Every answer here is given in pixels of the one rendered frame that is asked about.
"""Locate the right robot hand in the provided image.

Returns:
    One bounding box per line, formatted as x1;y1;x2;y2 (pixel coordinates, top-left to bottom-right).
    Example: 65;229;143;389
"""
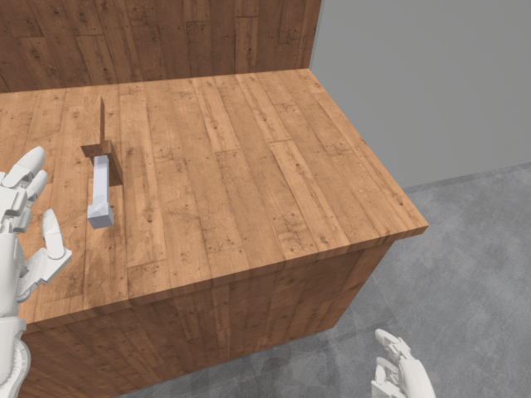
371;329;436;398

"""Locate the left robot hand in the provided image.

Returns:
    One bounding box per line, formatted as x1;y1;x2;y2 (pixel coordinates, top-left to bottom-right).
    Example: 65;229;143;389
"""
0;146;72;318

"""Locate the tap lever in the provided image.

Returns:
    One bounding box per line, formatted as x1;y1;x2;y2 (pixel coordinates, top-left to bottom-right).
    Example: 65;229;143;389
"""
87;155;114;229

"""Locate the robot left forearm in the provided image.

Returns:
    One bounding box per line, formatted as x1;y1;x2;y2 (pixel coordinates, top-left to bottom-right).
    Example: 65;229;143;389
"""
0;317;31;398

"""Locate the counter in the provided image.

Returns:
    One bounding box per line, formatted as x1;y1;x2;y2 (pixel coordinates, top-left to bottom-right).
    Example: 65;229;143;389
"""
0;0;429;398

